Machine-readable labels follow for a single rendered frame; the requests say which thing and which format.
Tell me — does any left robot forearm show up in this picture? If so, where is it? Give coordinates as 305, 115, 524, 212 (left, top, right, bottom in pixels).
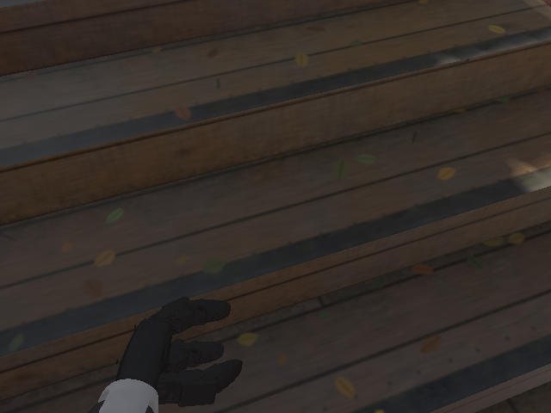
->
88, 379, 158, 413

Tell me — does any left robot hand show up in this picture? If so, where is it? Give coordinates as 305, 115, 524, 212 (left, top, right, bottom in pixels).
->
115, 296, 243, 407

